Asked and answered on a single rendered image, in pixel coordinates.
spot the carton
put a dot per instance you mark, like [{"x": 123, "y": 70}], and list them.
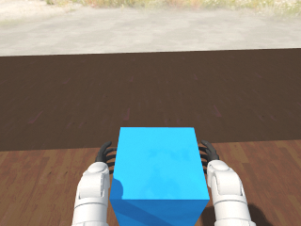
[{"x": 158, "y": 178}]

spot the left robot hand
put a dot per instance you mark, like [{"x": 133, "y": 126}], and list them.
[{"x": 103, "y": 157}]

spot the right robot hand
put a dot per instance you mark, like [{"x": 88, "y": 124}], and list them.
[{"x": 210, "y": 154}]

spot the robot right forearm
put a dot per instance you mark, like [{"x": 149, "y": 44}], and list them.
[{"x": 229, "y": 198}]

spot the robot left forearm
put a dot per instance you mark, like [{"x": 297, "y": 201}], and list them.
[{"x": 91, "y": 200}]

